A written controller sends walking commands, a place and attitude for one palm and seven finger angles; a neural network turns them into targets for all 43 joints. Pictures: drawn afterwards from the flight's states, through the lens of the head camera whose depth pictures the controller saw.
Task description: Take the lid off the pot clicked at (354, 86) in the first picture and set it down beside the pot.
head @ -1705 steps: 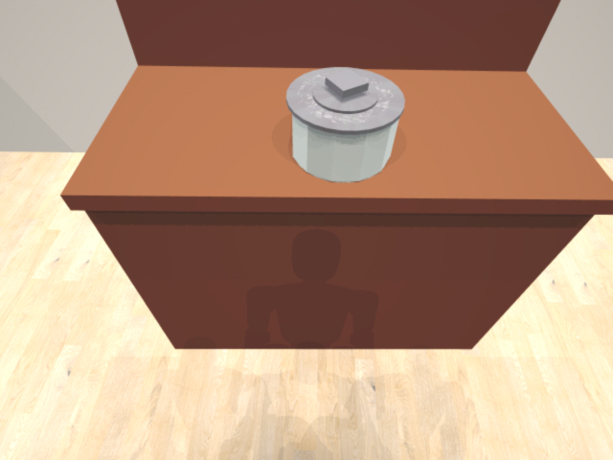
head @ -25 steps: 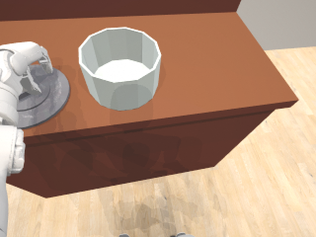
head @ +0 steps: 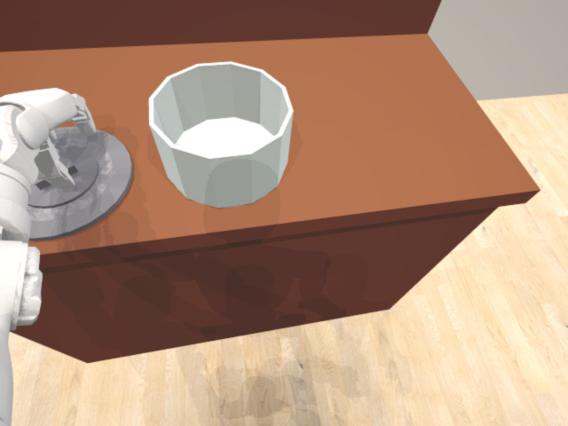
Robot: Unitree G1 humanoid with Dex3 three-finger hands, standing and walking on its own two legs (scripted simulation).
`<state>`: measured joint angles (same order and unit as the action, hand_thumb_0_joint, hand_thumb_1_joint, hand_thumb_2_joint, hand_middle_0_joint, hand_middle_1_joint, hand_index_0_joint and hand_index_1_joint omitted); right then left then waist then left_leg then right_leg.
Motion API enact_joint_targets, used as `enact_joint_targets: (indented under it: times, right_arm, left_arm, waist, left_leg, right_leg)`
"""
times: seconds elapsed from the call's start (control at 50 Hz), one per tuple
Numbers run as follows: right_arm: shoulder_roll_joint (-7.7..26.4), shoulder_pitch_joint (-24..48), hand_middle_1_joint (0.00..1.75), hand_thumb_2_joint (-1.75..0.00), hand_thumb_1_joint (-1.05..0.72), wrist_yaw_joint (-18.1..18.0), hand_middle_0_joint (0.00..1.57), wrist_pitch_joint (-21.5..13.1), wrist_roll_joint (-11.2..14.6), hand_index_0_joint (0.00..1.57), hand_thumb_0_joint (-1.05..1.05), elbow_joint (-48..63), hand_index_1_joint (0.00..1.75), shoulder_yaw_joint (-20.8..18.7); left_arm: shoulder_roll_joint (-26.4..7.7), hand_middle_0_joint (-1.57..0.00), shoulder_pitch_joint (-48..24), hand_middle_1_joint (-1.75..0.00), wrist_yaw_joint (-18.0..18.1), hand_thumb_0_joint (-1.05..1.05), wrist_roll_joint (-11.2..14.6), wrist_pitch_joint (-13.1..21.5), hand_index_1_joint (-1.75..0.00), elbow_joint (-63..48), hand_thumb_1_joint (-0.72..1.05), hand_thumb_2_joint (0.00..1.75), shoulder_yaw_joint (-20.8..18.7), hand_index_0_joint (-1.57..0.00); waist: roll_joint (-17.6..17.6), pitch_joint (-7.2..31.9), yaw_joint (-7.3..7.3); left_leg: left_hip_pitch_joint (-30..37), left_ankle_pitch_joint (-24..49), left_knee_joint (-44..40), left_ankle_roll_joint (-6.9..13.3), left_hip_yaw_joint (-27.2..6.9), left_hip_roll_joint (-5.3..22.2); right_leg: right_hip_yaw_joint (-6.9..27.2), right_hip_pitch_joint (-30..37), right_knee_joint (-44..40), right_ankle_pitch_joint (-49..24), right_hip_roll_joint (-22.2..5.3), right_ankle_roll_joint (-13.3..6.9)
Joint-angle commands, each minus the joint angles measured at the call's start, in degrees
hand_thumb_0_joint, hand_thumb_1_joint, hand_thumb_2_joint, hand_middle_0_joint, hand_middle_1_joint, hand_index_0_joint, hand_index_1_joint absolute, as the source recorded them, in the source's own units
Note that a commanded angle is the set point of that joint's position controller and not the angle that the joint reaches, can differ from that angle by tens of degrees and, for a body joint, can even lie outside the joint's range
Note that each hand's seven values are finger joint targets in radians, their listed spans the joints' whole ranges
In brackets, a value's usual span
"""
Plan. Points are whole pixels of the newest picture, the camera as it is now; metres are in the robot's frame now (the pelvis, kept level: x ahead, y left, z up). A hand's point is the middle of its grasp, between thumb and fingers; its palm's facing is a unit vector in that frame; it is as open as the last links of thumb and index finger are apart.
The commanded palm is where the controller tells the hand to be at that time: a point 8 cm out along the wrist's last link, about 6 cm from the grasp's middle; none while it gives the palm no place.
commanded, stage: raise the empty hand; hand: left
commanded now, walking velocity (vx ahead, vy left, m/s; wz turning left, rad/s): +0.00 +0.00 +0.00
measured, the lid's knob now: (49, 166) +0.49 +0.31 +0.06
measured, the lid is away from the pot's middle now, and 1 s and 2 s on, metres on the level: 0.26 0.26 0.26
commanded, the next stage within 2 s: draw the hand back to the body in 1.22 s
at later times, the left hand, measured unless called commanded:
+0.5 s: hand (31, 119) +0.48 +0.29 +0.15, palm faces -0.39 -0.10 -0.92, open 11.1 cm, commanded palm +0.50 +0.28 +0.22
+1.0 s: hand out of the picture +0.48 +0.29 +0.21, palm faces -0.34 -0.11 -0.93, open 11.1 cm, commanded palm +0.50 +0.28 +0.27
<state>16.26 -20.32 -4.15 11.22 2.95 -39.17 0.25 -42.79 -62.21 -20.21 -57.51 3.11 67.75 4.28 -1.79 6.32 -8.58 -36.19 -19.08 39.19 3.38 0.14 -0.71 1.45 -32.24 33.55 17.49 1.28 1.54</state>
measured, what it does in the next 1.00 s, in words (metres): stands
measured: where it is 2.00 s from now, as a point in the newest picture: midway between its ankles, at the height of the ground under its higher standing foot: outside the picture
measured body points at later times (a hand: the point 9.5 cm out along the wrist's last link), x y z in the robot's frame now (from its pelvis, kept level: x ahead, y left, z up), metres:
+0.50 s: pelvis +0.00 +0.01 +0.01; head +0.07 +0.02 +0.45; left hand +0.50 +0.29 +0.20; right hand -0.01 -0.27 -0.11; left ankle -0.01 +0.08 -0.72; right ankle -0.02 -0.15 -0.72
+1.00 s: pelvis -0.01 +0.01 +0.01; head +0.05 +0.02 +0.46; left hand +0.49 +0.29 +0.26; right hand +0.00 -0.27 -0.11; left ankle -0.01 +0.08 -0.72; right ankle -0.02 -0.15 -0.72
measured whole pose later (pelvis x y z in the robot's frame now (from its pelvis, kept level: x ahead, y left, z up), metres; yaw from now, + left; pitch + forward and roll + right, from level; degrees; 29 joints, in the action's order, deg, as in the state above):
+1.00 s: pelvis -0.01 +0.01 +0.01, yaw +1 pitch +11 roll -2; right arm 16.7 -20.3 -3.3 10.2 3.2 -40.6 0.4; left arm -43.7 -73.7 -27.1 -57.1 -2.0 68.6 9.5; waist -1.6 5.3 -8.1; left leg -27.4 -15.2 31.4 4.0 0.2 -2.1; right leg 1.6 -23.5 26.0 13.9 -0.2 1.9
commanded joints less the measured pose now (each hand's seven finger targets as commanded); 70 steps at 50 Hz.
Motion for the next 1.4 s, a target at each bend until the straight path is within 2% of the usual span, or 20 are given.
enact_joint_targets:
  times: [0.0,0.06,0.2,0.48,0.54,0.56,0.62,0.64,0.68,0.72,0.8,0.84,0.9,0.96,1.04,1.1,1.16,1.26,1.32,1.38]
  right_arm:
    - [10.37,-7.45,0.3,-0.9,-0.9,-0.99,0.2,-0.44,-0.03,0.2,0.0,2.62,0.3,-3.86]
    - [10.15,-7.23,0.3,-0.9,-0.9,-0.71,0.2,-0.6,-0.01,0.2,0.0,2.61,0.3,-3.92]
    - [10.58,-6.34,0.3,-0.9,-0.9,-0.97,0.2,-0.74,0.17,0.2,0.0,2.35,0.3,-3.48]
    - [10.56,-7.43,0.3,-0.9,-0.9,-0.42,0.2,-1.35,-0.07,0.2,0.0,2.28,0.3,-3.88]
    - [10.52,-6.76,0.3,-0.9,-0.9,-0.39,0.2,-1.24,0.26,0.2,0.0,2.66,0.3,-3.37]
    - [10.56,-6.37,0.3,-0.9,-0.9,-0.4,0.2,-1.2,0.25,0.2,0.0,2.5,0.3,-3.22]
    - [10.63,-6.18,0.3,-0.9,-0.9,-0.42,0.2,-1.24,0.0,0.2,0.0,3.25,0.3,-3.69]
    - [10.33,-6.29,0.3,-0.9,-0.9,-0.41,0.2,-1.34,-0.04,0.2,0.0,3.08,0.3,-3.69]
    - [10.66,-6.18,0.3,-0.9,-0.9,-0.42,0.2,-1.41,0.16,0.2,0.0,3.11,0.3,-3.62]
    - [10.5,-5.73,0.3,-0.9,-0.9,-0.2,0.2,-1.26,0.41,0.2,0.0,2.62,0.3,-3.2]
    - [10.85,-5.47,0.3,-0.9,-0.9,-0.14,0.2,-1.34,0.02,0.2,0.0,2.8,0.3,-3.62]
    - [10.76,-5.43,0.3,-0.9,-0.9,-0.42,0.2,-1.55,0.15,0.2,0.0,2.31,0.3,-3.22]
    - [10.63,-5.11,0.3,-0.9,-0.9,-0.14,0.2,-1.71,-0.01,0.2,0.0,2.33,0.3,-3.66]
    - [10.9,-4.88,0.3,-0.9,-0.9,-0.12,0.2,-1.68,0.2,0.2,0.0,2.02,0.3,-3.21]
    - [10.88,-4.33,0.3,-0.9,-0.9,0.12,0.2,-1.77,0.19,0.2,0.0,1.67,0.3,-3.21]
    - [10.95,-4.11,0.3,-0.9,-0.9,0.02,0.2,-1.98,-0.07,0.2,0.0,2.17,0.3,-3.4]
    - [10.77,-4.04,0.3,-0.9,-0.9,0.16,0.2,-1.85,0.39,0.2,0.0,1.76,0.3,-2.75]
    - [11.0,-3.67,0.3,-0.9,-0.9,0.27,0.2,-1.47,-0.03,0.2,0.0,2.16,0.3,-3.48]
    - [10.71,-3.91,0.3,-0.9,-0.9,0.1,0.2,-1.54,0.19,0.2,0.0,2.49,0.3,-3.27]
    - [10.32,-2.44,0.3,-0.9,-0.9,0.7,0.2,-0.89,0.37,0.2,0.0,4.04,0.3,-3.4]
  left_arm:
    - [-16.86,-0.37,-32.69,-0.82,2.39,0.0,0.36,-0.13,-0.82,-14.78,-0.04,0.71,-2.95,-0.37]
    - [-13.72,-0.37,-30.67,-0.82,1.98,0.0,0.55,-0.99,-0.82,-11.82,-0.04,0.71,-1.13,-0.37]
    - [-13.2,-0.37,-34.17,-0.82,0.34,0.0,0.86,-1.9,-0.82,-11.21,-0.04,0.71,0.65,-0.37]
    - [-14.37,-0.37,-37.21,-0.82,-0.91,0.0,0.28,-2.71,-0.82,-12.16,-0.04,0.71,-0.28,-0.37]
    - [-15.28,-0.37,-34.43,-0.82,-1.26,0.0,0.12,-3.6,-0.82,-8.18,-0.04,0.71,-0.44,-0.37]
    - [-12.96,-0.37,-35.05,-0.82,-1.55,0.0,0.15,-4.08,-0.82,-7.67,-0.04,0.71,1.69,-0.37]
    - [-17.55,-0.37,-39.92,-0.82,-1.57,0.0,-0.39,-3.59,-0.82,-14.1,-0.04,0.71,-1.34,-0.37]
    - [-14.92,-0.37,-39.91,-0.82,-1.93,0.0,-0.21,-3.86,-0.82,-13.05,-0.04,0.71,0.65,-0.37]
    - [-17.32,-0.37,-37.44,-0.82,-2.28,0.0,0.24,-3.82,-0.82,-11.96,-0.04,0.71,-1.65,-0.37]
    - [-12.17,-0.37,-35.46,-0.82,-3.01,0.0,0.55,-4.9,-0.82,-7.15,-0.04,0.71,2.77,-0.37]
    - [-15.68,-0.37,-42.32,-0.82,-3.44,0.0,-0.07,-4.67,-0.82,-13.29,-0.04,0.71,1.09,-0.37]
    - [-14.48,-0.37,-40.4,-0.82,-4.07,0.0,0.15,-5.13,-0.82,-8.77,-0.04,0.71,2.21,-0.37]
    - [-13.73,-0.37,-44.14,-0.82,-4.45,0.0,0.25,-5.07,-0.82,-13.6,-0.04,0.71,2.73,-0.37]
    - [-14.62,-0.37,-41.11,-0.82,-5.13,0.0,0.35,-5.66,-0.82,-8.47,-0.04,0.71,2.27,-0.37]
    - [-12.47,-0.37,-45.43,-0.82,-5.96,0.0,0.16,-6.2,-0.82,-10.69,-0.04,0.71,4.7,-0.37]
    - [-16.03,-0.37,-47.69,-0.82,-6.2,0.0,-0.09,-5.48,-0.82,-14.2,-0.04,0.71,2.43,-0.37]
    - [-12.54,-0.37,-39.66,-0.82,-6.82,0.0,0.28,-6.55,-0.82,-4.63,-0.04,0.71,4.36,-0.37]
    - [-15.05,-0.37,-47.76,-0.82,-6.96,0.0,-0.41,-5.81,-0.82,-14.07,-0.04,0.71,3.27,-0.37]
    - [-17.33,-0.37,-41.4,-0.82,-7.0,0.0,0.11,-5.29,-0.82,-9.61,-0.04,0.71,0.76,-0.37]
    - [-14.56,-0.37,-38.37,-0.82,-6.81,0.0,0.56,-4.9,-0.82,-14.51,-0.04,0.71,1.99,-0.37]
  waist:
    - [-8.73,25.84,-0.42]
    - [-7.98,23.72,-0.54]
    - [-5.79,21.12,-1.03]
    - [-6.95,23.94,0.08]
    - [-3.97,20.23,0.05]
    - [-3.66,18.43,-0.4]
    - [-7.19,24.23,0.4]
    - [-6.51,22.93,-0.15]
    - [-5.15,22.24,0.48]
    - [-3.23,16.61,-0.39]
    - [-6.18,21.65,-0.15]
    - [-3.11,18.17,-0.54]
    - [-6.47,21.85,-0.3]
    - [-3.6,17.93,-0.37]
    - [-4.72,18.69,-0.57]
    - [-6.49,23.14,-0.02]
    - [-1.71,15.2,-0.24]
    - [-5.54,22.44,-0.05]
    - [-2.09,20.61,0.16]
    - [-5.04,21.82,1.38]
  left_leg:
    - [28.5,34.33,-0.54,0.11,-1.68,-0.53]
    - [29.02,35.41,-0.73,-0.32,-2.11,-0.43]
    - [27.19,28.47,-3.01,0.21,-1.97,-0.73]
    - [31.32,35.26,-4.46,-0.67,-2.65,-0.54]
    - [27.47,30.19,-5.78,-0.15,-2.04,-0.88]
    - [26.56,28.1,-6.46,-0.1,-1.88,-0.87]
    - [31.01,31.97,-6.24,-0.04,-2.16,-0.94]
    - [31.19,32.67,-6.32,-0.03,-2.29,-0.87]
    - [30.3,33.47,-6.67,-0.09,-1.91,-0.83]
    - [27.21,28.35,-7.79,-0.16,-1.81,-0.78]
    - [31.1,29.1,-8.02,0.02,-2.22,-0.89]
    - [28.38,25.82,-8.73,0.42,-1.63,-1.14]
    - [32.54,30.72,-8.46,-0.01,-2.08,-0.86]
    - [28.88,27.07,-9.3,0.16,-1.42,-1.16]
    - [30.61,26.89,-9.9,0.06,-1.83,-1.05]
    - [32.31,31.02,-9.28,0.34,-1.44,-1.39]
    - [27.13,26.95,-10.06,0.21,-0.83,-1.39]
    - [31.99,30.66,-9.54,0.48,-1.27,-1.36]
    - [29.36,30.36,-9.11,0.85,-0.64,-1.56]
    - [30.7,34.65,-9.09,0.38,-0.53,-1.44]
  right_leg:
    - [-3.21,1.07,-3.12,-17.97,3.29,-3.51]
    - [-3.78,-0.18,-3.51,-16.93,3.52,-3.46]
    - [-3.58,1.32,-4.93,-15.14,3.12,-3.56]
    - [-3.95,3.99,-6.1,-17.0,3.39,-3.76]
    - [-3.82,5.48,-6.87,-16.03,3.22,-3.51]
    - [-3.95,5.0,-7.21,-15.29,3.12,-3.5]
    - [-3.37,7.14,-7.41,-17.12,3.06,-3.7]
    - [-3.62,6.49,-7.75,-17.08,3.11,-3.57]
    - [-3.58,7.99,-7.87,-17.94,3.07,-3.56]
    - [-3.91,6.16,-8.48,-15.34,2.98,-3.36]
    - [-3.37,7.38,-9.02,-15.69,2.96,-3.52]
    - [-3.56,7.79,-9.48,-15.28,2.89,-3.39]
    - [-3.42,7.77,-9.54,-16.54,2.84,-3.46]
    - [-3.49,8.64,-9.98,-16.08,2.75,-3.35]
    - [-3.65,8.31,-10.58,-15.51,2.76,-3.37]
    - [-3.09,10.8,-10.31,-18.61,2.62,-3.41]
    - [-3.82,9.93,-10.38,-17.07,2.75,-3.2]
    - [-3.22,10.9,-10.36,-18.79,2.62,-3.28]
    - [-3.16,12.28,-10.01,-19.72,2.57,-2.98]
    - [-3.39,13.2,-9.41,-21.05,2.4,-3.34]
